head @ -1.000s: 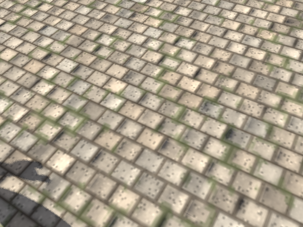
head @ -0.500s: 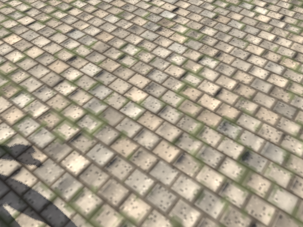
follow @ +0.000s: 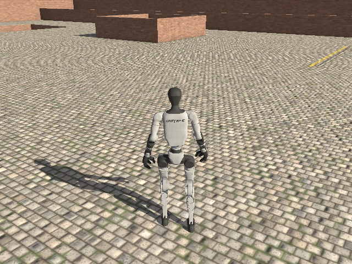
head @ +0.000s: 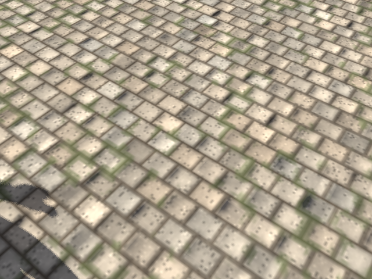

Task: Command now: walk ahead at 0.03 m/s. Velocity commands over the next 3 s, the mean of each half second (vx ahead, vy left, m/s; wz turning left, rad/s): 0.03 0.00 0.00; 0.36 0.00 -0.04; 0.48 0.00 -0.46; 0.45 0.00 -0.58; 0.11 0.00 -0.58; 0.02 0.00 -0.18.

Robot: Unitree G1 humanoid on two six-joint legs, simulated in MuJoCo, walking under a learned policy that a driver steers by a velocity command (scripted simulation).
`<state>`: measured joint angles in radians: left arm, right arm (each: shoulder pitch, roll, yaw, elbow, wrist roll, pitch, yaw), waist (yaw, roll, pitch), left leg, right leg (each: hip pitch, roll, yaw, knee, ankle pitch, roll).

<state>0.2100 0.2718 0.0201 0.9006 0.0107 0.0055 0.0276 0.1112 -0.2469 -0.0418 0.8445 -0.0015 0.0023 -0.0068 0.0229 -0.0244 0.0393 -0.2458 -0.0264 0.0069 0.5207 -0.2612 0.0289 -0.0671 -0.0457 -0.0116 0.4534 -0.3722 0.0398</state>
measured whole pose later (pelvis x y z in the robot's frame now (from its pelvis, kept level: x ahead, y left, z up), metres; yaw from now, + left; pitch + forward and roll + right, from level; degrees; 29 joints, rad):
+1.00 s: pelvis +0.15 +0.03 -0.02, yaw -2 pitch +1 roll +1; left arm 0.55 0.22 0.04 1.06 -0.01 -0.06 0.02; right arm -0.09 -0.24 -0.05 0.88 0.03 -0.09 0.04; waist 0.08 -0.01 0.05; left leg -0.47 0.00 0.06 0.60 -0.17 0.06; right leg 0.04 -0.08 0.05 0.58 -0.51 0.03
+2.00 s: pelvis +0.68 -0.11 -0.01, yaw -36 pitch +2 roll +0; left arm 0.37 0.30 0.09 0.76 -0.01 -0.03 0.03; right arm -0.01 -0.28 -0.05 0.76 -0.02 -0.13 0.02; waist 0.08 0.03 0.02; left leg -0.47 -0.01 -0.05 0.43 0.05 0.00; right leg -0.11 0.11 0.21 0.57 -0.46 -0.04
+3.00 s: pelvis +0.75 -0.19 +0.00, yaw -57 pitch -1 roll +0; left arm 0.17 0.24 0.03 0.74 0.02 0.02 0.01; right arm 0.17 -0.25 -0.03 0.89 -0.01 -0.01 0.00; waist 0.00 -0.02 0.02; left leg -0.21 0.03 0.01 0.52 -0.29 -0.02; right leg -0.25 0.03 0.02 0.51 -0.25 -0.02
